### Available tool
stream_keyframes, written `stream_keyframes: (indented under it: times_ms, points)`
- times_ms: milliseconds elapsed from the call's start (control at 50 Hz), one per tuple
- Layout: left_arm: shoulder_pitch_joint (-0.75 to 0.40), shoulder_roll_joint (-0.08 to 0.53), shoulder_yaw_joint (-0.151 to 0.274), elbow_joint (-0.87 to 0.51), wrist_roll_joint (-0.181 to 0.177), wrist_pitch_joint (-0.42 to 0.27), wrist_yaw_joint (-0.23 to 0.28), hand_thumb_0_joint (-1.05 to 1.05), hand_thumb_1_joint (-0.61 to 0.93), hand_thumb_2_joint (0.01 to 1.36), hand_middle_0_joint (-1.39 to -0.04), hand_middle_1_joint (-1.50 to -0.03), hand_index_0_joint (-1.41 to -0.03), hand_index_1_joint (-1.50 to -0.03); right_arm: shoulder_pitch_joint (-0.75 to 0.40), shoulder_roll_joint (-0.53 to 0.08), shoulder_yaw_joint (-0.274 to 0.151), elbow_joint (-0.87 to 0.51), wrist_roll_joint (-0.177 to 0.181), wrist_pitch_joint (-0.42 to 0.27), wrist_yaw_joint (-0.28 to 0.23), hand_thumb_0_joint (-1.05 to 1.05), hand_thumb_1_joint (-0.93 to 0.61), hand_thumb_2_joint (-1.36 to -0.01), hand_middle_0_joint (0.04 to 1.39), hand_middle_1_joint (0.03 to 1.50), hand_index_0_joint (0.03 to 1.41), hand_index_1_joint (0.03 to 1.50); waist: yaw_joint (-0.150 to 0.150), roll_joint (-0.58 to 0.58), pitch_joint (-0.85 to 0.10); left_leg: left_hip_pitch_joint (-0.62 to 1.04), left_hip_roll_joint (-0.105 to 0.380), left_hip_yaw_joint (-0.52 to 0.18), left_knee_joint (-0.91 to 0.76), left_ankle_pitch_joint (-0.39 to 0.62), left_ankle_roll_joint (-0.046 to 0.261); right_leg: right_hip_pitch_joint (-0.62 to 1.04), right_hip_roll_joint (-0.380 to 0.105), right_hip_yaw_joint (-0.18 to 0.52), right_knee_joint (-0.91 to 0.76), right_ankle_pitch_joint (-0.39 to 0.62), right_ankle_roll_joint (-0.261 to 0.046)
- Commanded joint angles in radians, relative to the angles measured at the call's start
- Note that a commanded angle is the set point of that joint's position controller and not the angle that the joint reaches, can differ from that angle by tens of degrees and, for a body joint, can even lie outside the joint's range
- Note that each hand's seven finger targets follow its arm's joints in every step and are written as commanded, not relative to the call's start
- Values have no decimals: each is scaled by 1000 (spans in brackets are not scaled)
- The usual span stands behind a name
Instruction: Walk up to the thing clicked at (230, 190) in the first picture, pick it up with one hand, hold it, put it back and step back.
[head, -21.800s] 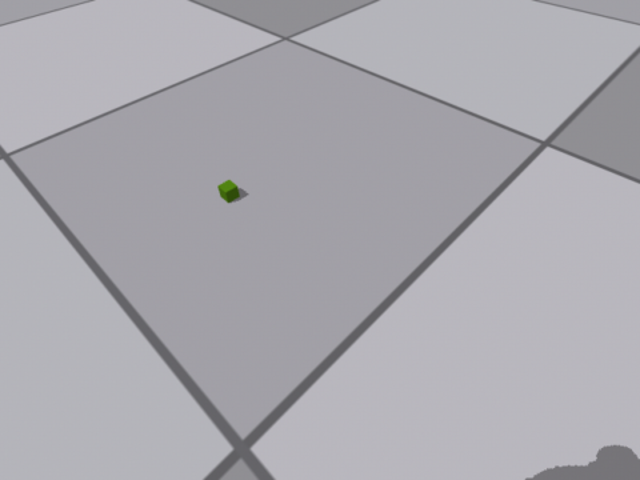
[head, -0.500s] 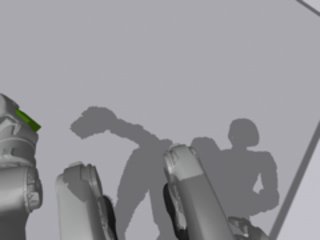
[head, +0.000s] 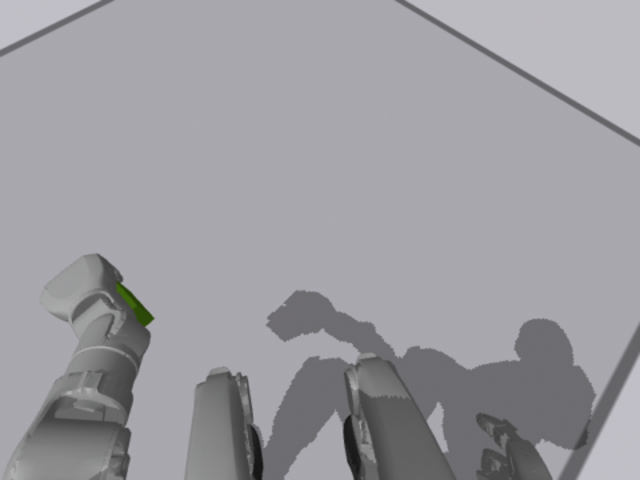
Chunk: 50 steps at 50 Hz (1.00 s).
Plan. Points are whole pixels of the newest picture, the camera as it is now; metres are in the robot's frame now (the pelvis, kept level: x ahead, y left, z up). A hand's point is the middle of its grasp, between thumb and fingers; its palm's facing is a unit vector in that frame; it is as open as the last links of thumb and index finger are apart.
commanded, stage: lift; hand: left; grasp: from above
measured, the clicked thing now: (114, 313) +0.38 +0.28 -0.14
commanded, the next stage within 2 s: hold in 0.72 s
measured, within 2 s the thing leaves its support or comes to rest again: neither
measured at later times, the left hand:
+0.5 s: hand (59, 271) +0.37 +0.25 +0.06, palm faces -0.35 -0.34 -0.87, open 9.2 cm
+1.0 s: hand (35, 227) +0.38 +0.24 +0.12, palm faces -0.32 -0.35 -0.88, open 9.2 cm
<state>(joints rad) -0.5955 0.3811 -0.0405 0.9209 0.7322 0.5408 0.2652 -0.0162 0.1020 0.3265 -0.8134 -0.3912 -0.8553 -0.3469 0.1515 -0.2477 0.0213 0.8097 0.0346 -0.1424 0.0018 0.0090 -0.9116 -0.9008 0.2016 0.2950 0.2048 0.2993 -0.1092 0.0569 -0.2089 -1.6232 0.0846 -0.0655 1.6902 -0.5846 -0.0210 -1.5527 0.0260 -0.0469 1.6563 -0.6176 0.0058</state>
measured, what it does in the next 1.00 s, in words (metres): rises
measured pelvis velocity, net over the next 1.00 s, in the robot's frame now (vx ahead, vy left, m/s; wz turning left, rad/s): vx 0.08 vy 0.00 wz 0.06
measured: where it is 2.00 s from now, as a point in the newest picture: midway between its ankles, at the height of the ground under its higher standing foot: outside the picture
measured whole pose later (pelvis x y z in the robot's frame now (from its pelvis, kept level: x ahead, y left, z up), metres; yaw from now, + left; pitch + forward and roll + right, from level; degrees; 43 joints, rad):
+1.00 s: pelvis +0.08 +0.00 +0.20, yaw +4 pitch +9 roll +0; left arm -0.52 0.19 -0.16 1.04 0.68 0.60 0.30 -0.02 0.12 0.31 -0.80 -0.40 -0.83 -0.36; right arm 0.25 -0.26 0.01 0.84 0.05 -0.14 0.01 0.01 -0.89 -0.89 0.20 0.29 0.21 0.30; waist -0.06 0.03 -0.09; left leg -0.54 0.05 0.01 0.71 -0.33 -0.02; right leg -0.49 -0.01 -0.02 0.70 -0.37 0.01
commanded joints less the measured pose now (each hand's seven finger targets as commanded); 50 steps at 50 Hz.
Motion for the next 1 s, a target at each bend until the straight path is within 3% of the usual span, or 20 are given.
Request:
stream_keyframes:
  times_ms: [0, 60, 100, 220, 260, 280, 420, 500, 540, 560, 600, 620, 720, 760, 780, 880, 980]
  points:
    - [-298, 241, 6, -224, 43, 15, 50, 0, 694, 582, -1111, -491, -1109, -492, 92, -162, -57, -47, 14, -29, -44, 0, -901, -901, 200, 300, 199, 300, 0, 95, -503, 567, -48, 43, -339, 152, 35, 390, 41, -10, -370, 189, -28]
    - [-320, 170, -42, -242, 33, 16, 49, 0, 674, 570, -1094, -491, -1094, -489, 93, -146, -53, -38, 20, -31, -62, 0, -900, -900, 200, 300, 199, 300, -18, 72, -462, 653, -50, 49, -416, 180, 37, 477, 41, -6, -457, 220, -25]
    - [-289, 174, -30, -209, 34, 20, 57, 0, 684, 583, -1089, -508, -1092, -504, 96, -143, -56, -23, 18, -34, -72, 0, -896, -899, 200, 300, 199, 300, -4, 74, -417, 681, -53, 54, -464, 189, 36, 522, 38, -1, -506, 221, -25]
    - [-283, 105, -64, -110, 32, 24, 59, 0, 703, 567, -1100, -496, -1106, -490, 112, -135, -49, -8, 16, -39, -87, 0, -894, -899, 200, 300, 199, 300, -4, 63, -323, 816, -60, 50, -611, 237, 25, 647, 32, 2, -635, 264, -24]
    - [-257, 101, -64, -102, 34, 19, 61, 0, 731, 602, -1137, -495, -1135, -497, 115, -141, -50, -22, 11, -42, -87, 0, -892, -899, 200, 300, 199, 300, 12, 64, -319, 886, -60, 41, -668, 263, 17, 692, 30, -7, -669, 279, -26]
    - [-238, 72, -76, -90, 30, 19, 62, 0, 765, 596, -1148, -518, -1154, -512, 115, -132, -46, -23, 11, -41, -86, 0, -893, -899, 200, 300, 199, 300, 14, 66, -293, 897, -65, 49, -687, 277, 19, 715, 30, -4, -694, 295, -26]
    - [-279, 75, -72, -98, 18, 8, 84, 0, 770, 609, -1151, -499, -1152, -497, 147, -134, -43, -30, 7, -38, -83, 0, -888, -896, 200, 300, 200, 300, 9, 33, -270, 1034, -68, 56, -799, 395, 22, 874, 21, 3, -809, 422, -17]
    - [-260, 77, -74, -118, 19, 3, 91, 0, 773, 597, -1141, -496, -1143, -492, 152, -134, -46, -33, 11, -31, -79, 0, -883, -894, 200, 300, 200, 300, 24, 9, -273, 1094, -77, 67, -848, 448, 27, 977, 12, 17, -873, 498, -8]
    - [-238, 45, -85, -113, 9, 9, 88, 0, 755, 563, -1123, -484, -1129, -476, 155, -130, -47, -20, 10, -30, -71, 0, -883, -893, 200, 300, 200, 300, 22, 10, -281, 1140, -75, 69, -868, 498, 29, 999, 11, 15, -892, 539, -7]
    - [-275, 59, -80, -140, 9, 10, 90, 0, 769, 579, -1122, -505, -1130, -495, 155, -135, -50, -27, 12, -29, -68, 0, -881, -892, 200, 300, 200, 300, 25, 31, -296, 1163, -77, 76, -875, 521, 28, 1017, 10, 18, -903, 563, -6]
    - [-230, 40, -83, -76, 7, 22, 91, 0, 781, 537, -1126, -485, -1140, -469, 157, -133, -48, -20, 10, -26, -60, 0, -881, -892, 200, 300, 200, 300, 23, -3, -254, 1173, -76, 74, -905, 537, 28, 1033, 11, 10, -924, 574, -7]
    - [-274, 49, -81, -101, 2, 21, 94, 0, 787, 573, -1146, -474, -1150, -469, 153, -137, -50, -26, 11, -26, -57, 0, -879, -891, 201, 300, 200, 300, 26, 17, -255, 1184, -78, 80, -919, 532, 26, 1047, 11, 12, -939, 568, -8]
    - [-270, 23, -87, -37, -3, 47, 96, 0, 812, 530, -1144, -494, -1160, -475, 153, -140, -50, -22, 10, -31, -34, 0, -881, -890, 201, 300, 200, 300, 31, -10, -237, 1235, -80, 85, -969, 576, 26, 1102, 10, 9, -977, 607, -7]
    - [-306, 31, -86, -59, -5, 48, 96, 0, 817, 569, -1158, -497, -1165, -487, 144, -143, -54, -34, 10, -32, -26, 0, -880, -891, 201, 300, 200, 300, 47, 13, -217, 1244, -84, 92, -997, 561, 21, 1119, 12, 9, -997, 589, -10]
    - [-262, -3, -98, -2, -8, 58, 94, 0, 809, 553, -1153, -486, -1161, -475, 140, -141, -50, -34, 9, -31, -22, 0, -880, -891, 201, 300, 200, 300, 37, -32, -186, 1236, -85, 93, -1005, 551, 24, 1125, 11, 9, -1007, 587, -8]
    - [-308, 3, -105, -60, -6, 67, 91, 0, 707, 570, -1093, -497, -1087, -500, 127, -148, -55, -48, 14, -34, -2, 0, -887, -893, 200, 300, 200, 300, 51, -21, -203, 1273, -96, 106, -1033, 562, 27, 1183, 3, 25, -1042, 622, -1]
    - [-324, 12, -114, -98, 14, 65, 71, 0, 700, 548, -1087, -485, -1080, -489, 115, -149, -56, -61, 16, -33, 12, 0, -889, -894, 200, 300, 199, 300, 57, -25, -208, 1313, -96, 105, -1057, 591, 27, 1217, 3, 29, -1059, 652, 1]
